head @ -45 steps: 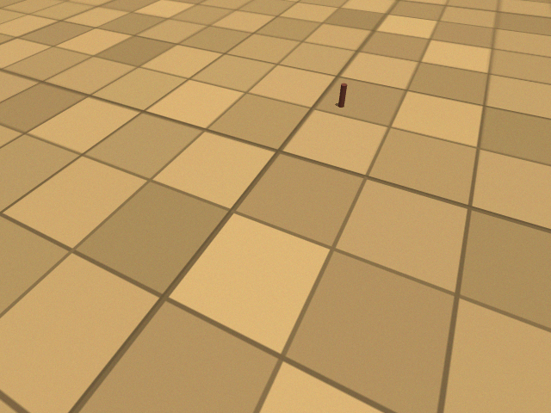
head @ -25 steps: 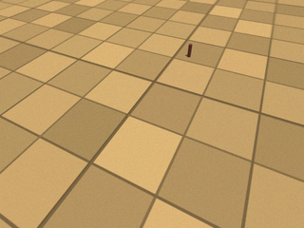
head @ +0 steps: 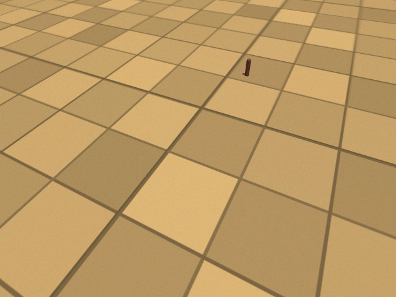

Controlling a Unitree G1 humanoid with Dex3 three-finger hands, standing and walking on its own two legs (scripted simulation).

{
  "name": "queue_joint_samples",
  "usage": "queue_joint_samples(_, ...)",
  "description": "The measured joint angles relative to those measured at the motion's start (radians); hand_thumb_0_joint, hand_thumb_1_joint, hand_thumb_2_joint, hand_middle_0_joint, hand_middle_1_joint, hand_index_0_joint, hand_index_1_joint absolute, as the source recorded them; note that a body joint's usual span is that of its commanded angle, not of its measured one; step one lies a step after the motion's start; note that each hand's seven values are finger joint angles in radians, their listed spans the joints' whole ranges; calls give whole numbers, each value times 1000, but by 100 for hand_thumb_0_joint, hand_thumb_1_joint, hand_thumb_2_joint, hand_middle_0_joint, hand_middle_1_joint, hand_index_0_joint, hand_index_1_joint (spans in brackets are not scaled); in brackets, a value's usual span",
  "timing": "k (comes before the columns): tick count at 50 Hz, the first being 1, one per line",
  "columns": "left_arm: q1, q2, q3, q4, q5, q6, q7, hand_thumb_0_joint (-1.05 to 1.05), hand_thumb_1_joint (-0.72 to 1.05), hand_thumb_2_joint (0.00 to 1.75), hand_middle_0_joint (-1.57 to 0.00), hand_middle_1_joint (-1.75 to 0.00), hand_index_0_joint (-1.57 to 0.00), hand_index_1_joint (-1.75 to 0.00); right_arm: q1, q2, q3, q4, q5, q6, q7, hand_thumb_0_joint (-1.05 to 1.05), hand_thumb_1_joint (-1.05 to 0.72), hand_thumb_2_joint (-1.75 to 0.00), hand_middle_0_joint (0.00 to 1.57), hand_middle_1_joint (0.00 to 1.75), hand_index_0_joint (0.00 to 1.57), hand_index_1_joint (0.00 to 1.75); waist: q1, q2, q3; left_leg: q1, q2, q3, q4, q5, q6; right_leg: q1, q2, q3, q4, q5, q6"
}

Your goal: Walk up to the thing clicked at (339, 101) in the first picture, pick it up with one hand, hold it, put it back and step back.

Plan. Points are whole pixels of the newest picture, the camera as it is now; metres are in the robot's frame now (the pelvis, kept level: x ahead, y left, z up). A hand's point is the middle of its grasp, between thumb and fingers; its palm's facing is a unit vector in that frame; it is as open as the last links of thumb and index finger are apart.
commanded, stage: stand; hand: left
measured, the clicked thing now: (247, 67) +2.18 -0.45 -0.70
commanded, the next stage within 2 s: walk up in 0.22 s
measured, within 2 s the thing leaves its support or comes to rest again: neither
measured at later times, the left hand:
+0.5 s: hand (104, 292) +0.18 +0.24 -0.13, palm faces -0.14 -0.91 -0.40, open 7.4 cm
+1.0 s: hand (176, 226) +0.34 +0.09 -0.15, palm faces -0.18 -0.92 -0.35, open 7.4 cm
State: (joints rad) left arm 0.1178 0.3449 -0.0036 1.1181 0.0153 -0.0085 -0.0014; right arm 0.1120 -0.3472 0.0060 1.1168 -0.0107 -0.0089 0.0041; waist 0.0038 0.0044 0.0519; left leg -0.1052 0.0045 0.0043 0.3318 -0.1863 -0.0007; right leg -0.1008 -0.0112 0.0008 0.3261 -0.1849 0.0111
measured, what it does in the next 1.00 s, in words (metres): walks ahead: right foot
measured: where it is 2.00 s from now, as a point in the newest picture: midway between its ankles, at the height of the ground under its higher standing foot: (259, 186)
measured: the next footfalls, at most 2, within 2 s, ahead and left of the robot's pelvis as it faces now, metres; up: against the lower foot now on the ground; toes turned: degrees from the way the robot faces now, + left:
right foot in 0.58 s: +0.21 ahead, -0.26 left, +0.00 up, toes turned -15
left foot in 1.08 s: +0.58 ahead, -0.09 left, +0.00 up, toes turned -8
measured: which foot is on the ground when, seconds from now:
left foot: down 0.00-0.60, up 0.62-1.00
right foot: down 0.00-0.26, up 0.28-0.56, down 0.58-1.00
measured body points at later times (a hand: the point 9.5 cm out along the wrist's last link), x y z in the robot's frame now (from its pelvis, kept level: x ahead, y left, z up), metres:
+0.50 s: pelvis +0.05 -0.05 -0.01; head +0.04 -0.07 +0.44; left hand +0.18 +0.28 -0.10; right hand +0.06 -0.41 -0.12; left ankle +0.00 +0.12 -0.75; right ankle +0.13 -0.23 -0.72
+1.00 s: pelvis +0.30 -0.18 -0.01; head +0.31 -0.19 +0.44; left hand +0.35 +0.14 -0.13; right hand +0.36 -0.52 -0.12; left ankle +0.51 -0.06 -0.71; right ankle +0.17 -0.25 -0.75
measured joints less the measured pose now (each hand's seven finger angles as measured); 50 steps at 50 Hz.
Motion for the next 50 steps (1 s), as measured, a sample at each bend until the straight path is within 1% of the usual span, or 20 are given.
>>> queue_joint_samples(11,2,-1,-1,0,-1,1,0,0,91,90,-21,-30,-20,-30,3,-2,2,2,0,-1,0,1,-90,-90,20,30,21,30,0,0,0,2,-2,0,-5,1,0,-1,-2,0,3,-3,0)
queue_joint_samples(12,10,0,12,-12,5,4,-13,0,91,90,-21,-30,-20,-30,9,-1,-10,-7,-7,-3,8,1,-90,-90,20,30,21,30,3,-2,-7,-9,-1,6,15,-32,7,-18,-1,5,30,-41,-6)
queue_joint_samples(14,42,13,37,-37,18,11,-45,0,91,90,-21,-30,-20,-30,31,-2,-40,-36,-23,-26,28,1,-90,-90,20,30,21,30,11,-12,-32,-24,0,35,52,-120,28,-89,-6,12,172,-175,-22)
queue_joint_samples(15,55,20,46,-42,25,18,-57,1,91,90,-21,-30,-20,-30,41,-6,-52,-53,-27,-39,34,1,-90,-90,20,30,21,30,10,-12,-44,-24,5,49,51,-133,35,-142,-7,8,274,-205,-25)
queue_joint_samples(17,64,39,57,-48,33,25,-77,1,91,90,-21,-30,-20,-30,63,-21,-70,-80,-30,-60,39,1,-90,-90,20,30,21,30,-8,-3,-54,-13,20,61,31,-122,43,-237,-10,5,436,-218,-28)
queue_joint_samples(20,57,79,72,-71,31,17,-105,1,91,90,-21,-30,-20,-30,102,-47,-89,-91,-35,-72,39,0,-90,-90,20,30,21,30,-23,-6,-49,36,41,74,-19,-105,37,-331,-47,15,519,-208,-21)
queue_joint_samples(23,59,113,87,-103,26,9,-126,1,91,90,-21,-30,-20,-30,127,-85,-105,-83,-43,-64,47,1,-90,-90,20,30,21,30,-20,1,-46,92,75,103,-34,-81,21,-373,-91,3,471,-167,-6)
queue_joint_samples(25,62,131,97,-110,25,10,-133,1,91,90,-20,-30,-20,-30,138,-109,-114,-78,-46,-60,52,1,-90,-90,20,30,21,30,-20,-2,-52,127,91,122,-15,-113,-7,-372,-117,-2,408,-123,-1)
queue_joint_samples(27,69,143,104,-111,23,9,-135,1,91,90,-20,-30,-20,-30,147,-128,-119,-77,-45,-56,55,1,-90,-90,20,30,21,30,-25,-3,-70,153,106,138,20,-166,-28,-354,-132,-14,357,-79,1)
queue_joint_samples(29,77,151,109,-111,23,1,-133,1,91,90,-20,-30,-20,-30,154,-145,-123,-75,-43,-49,55,1,-90,-90,20,30,21,30,-27,2,-92,159,133,145,97,-245,-29,-315,-127,-38,319,-33,-1)
queue_joint_samples(30,73,143,112,-109,24,-8,-127,1,91,90,-20,-30,-20,-30,151,-157,-125,-72,-44,-43,52,1,-90,-90,20,30,21,30,-24,28,-94,145,167,137,168,-297,-8,-314,-104,-54,350,-21,2)
queue_joint_samples(31,64,128,114,-114,26,-21,-119,1,91,90,-20,-30,-20,-30,148,-166,-125,-69,-44,-35,47,1,-90,-90,20,30,21,30,-19,58,-90,102,193,99,292,-340,16,-317,-80,-76,396,-59,-3)
queue_joint_samples(32,61,113,113,-127,26,-36,-110,1,91,90,-20,-30,-20,-30,145,-166,-120,-68,-39,-25,43,1,-90,-90,20,30,20,30,-9,71,-89,32,181,51,447,-357,24,-320,-68,-90,428,-97,-10)
queue_joint_samples(33,64,95,109,-140,21,-48,-103,0,91,90,-20,-30,-20,-30,138,-161,-113,-69,-36,-17,44,1,-90,-90,20,30,20,30,5,75,-84,-37,150,22,586,-351,25,-310,-60,-94,433,-120,-18)
queue_joint_samples(35,86,58,92,-154,8,-59,-96,0,91,90,-20,-30,-20,-30,113,-149,-98,-75,-26,-18,53,1,-90,-90,20,30,20,30,27,84,-68,-162,102,22,766,-281,27,-253,-41,-96,373,-120,-33)
queue_joint_samples(37,117,33,74,-151,2,-64,-88,0,91,90,-20,-30,-20,-30,85,-130,-83,-93,-11,-30,66,1,-91,-90,20,30,20,30,41,89,-51,-264,84,40,814,-187,34,-176,-18,-94,274,-93,-39)
queue_joint_samples(40,172,26,62,-136,-4,-66,-79,0,91,90,-21,-30,-21,-30,60,-93,-67,-138,-6,-43,86,1,-90,-90,20,30,20,30,55,74,-33,-375,90,46,747,-91,33,-75,13,-76,152,-71,-50)
queue_joint_samples(43,218,31,59,-126,-8,-65,-72,0,90,90,-21,-30,-21,-30,51,-70,-63,-173,-12,-40,104,1,-90,-90,20,30,20,30,59,55,-28,-456,114,27,638,-20,9,1,37,-62,75,-79,-63)
queue_joint_samples(47,250,40,59,-136,-4,-74,-71,1,90,90,-21,-30,-21,-30,44,-73,-69,-184,-22,-25,111,1,-90,-90,20,30,21,30,62,42,-21,-504,139,10,452,55,-19,90,58,-55,3,-111,-60)
queue_joint_samples(50,256,50,59,-151,-1,-79,-72,1,90,90,-21,-30,-21,-30,30,-85,-76,-182,-22,-20,107,1,-90,-90,20,30,21,30,71,36,-8,-486,136,14,308,102,-16,152,64,-49,-20,-161,-51)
